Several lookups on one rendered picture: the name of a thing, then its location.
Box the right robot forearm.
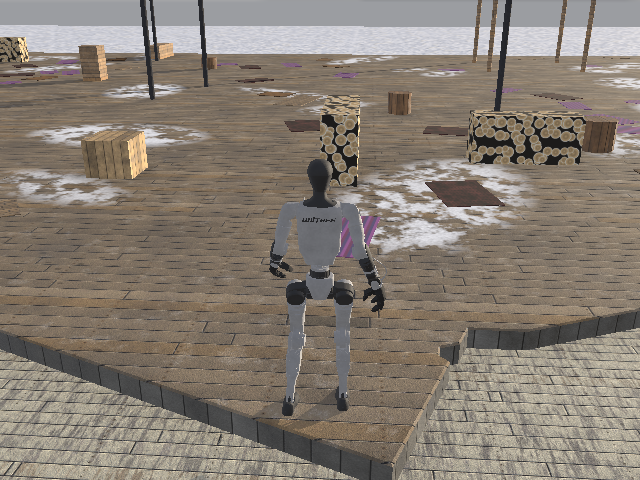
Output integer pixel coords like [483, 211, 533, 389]
[359, 244, 383, 290]

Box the robot right hand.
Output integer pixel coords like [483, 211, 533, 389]
[363, 284, 386, 312]

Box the robot right upper arm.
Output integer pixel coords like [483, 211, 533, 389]
[340, 202, 368, 260]

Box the robot left hand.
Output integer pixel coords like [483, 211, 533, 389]
[269, 261, 293, 278]

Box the right robot foot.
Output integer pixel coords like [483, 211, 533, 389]
[335, 386, 350, 411]

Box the left robot forearm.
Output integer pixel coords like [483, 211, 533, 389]
[270, 240, 284, 268]

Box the right robot shin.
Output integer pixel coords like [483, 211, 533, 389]
[336, 330, 350, 398]

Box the robot left upper arm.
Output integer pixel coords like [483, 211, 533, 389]
[272, 202, 299, 256]

